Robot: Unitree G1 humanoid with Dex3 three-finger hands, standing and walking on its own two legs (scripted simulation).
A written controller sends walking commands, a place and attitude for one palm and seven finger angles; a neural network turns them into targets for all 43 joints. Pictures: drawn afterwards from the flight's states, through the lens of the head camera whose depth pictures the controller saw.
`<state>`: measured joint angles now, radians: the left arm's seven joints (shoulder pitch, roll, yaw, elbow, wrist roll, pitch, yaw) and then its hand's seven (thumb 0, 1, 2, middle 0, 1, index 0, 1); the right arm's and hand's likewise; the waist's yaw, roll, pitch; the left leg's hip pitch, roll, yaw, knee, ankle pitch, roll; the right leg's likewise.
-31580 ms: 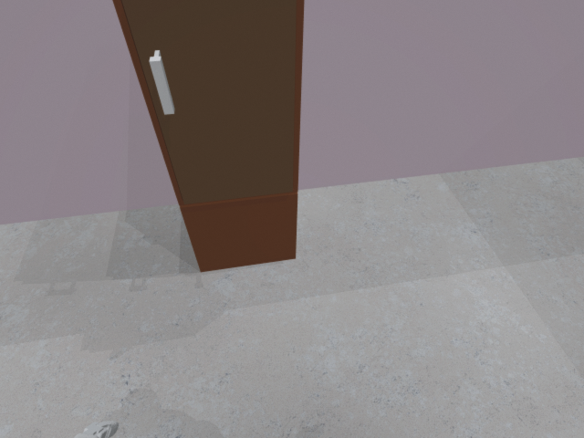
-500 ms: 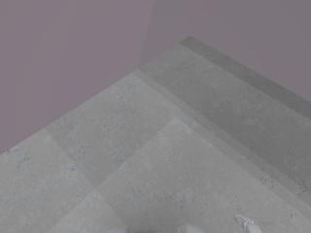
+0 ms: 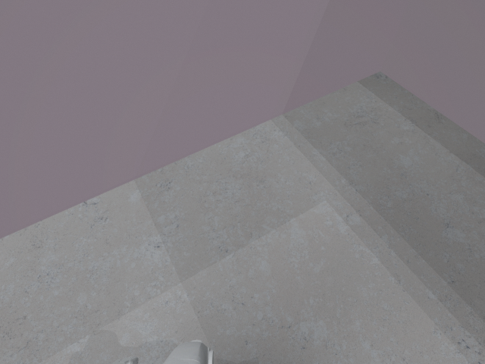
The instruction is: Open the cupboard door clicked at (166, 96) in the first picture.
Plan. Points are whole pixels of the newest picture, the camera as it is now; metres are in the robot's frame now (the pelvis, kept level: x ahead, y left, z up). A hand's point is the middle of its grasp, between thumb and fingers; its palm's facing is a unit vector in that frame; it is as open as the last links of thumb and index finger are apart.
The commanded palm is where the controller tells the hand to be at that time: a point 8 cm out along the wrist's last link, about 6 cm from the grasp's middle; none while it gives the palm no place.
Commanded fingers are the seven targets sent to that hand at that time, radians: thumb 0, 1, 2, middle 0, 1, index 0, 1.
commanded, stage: turn to face it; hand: left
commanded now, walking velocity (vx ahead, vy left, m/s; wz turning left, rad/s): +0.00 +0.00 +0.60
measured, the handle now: out of the picture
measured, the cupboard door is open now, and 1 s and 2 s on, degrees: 49 49 49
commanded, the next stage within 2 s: none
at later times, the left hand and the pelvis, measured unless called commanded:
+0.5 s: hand out of the picture +0.09 +0.23 -0.16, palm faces +0.27 -0.92 -0.28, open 7.4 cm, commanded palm none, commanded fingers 0.00 0.90 0.90 -0.20 -0.30 -0.20 -0.30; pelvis +0.03 +0.00 -0.01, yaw +16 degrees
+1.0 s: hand out of the picture -0.04 +0.20 -0.20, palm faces +0.59 -0.77 -0.25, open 7.4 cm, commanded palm none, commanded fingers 0.00 0.90 0.90 -0.20 -0.30 -0.20 -0.30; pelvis +0.06 +0.01 -0.02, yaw +36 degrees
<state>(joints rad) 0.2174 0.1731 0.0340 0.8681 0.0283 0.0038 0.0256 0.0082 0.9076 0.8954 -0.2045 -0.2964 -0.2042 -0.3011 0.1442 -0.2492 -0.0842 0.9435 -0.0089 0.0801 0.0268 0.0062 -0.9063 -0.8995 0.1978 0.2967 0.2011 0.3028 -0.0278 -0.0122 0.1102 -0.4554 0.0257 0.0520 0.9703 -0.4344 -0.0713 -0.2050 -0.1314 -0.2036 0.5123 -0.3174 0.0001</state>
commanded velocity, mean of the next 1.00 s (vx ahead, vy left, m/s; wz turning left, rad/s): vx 0.00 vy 0.00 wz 0.60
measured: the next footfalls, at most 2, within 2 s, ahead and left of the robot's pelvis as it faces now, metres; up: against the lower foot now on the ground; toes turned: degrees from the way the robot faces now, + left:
left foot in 0.12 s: +0.04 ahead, +0.13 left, +0.00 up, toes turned +10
right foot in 0.54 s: +0.11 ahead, -0.12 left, +0.00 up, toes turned +15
